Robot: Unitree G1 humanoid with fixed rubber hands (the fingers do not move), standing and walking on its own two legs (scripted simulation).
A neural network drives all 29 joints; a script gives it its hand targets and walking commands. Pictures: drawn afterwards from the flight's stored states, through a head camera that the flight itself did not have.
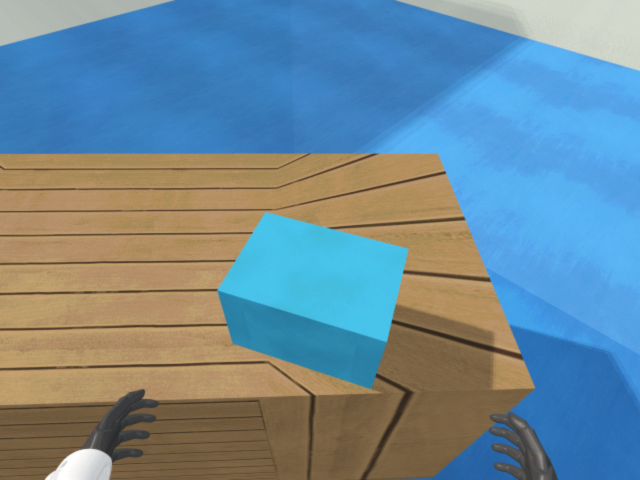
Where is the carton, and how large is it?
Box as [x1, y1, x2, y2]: [217, 212, 407, 388]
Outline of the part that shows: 265,212 217,290 232,342 370,388 386,342 407,248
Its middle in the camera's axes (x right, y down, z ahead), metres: +0.00 +0.09 +0.61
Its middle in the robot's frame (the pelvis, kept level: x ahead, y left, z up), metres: +0.39 +0.02 -0.04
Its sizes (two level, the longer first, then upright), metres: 0.234 0.163 0.152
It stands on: a pedestal, 0.65 m high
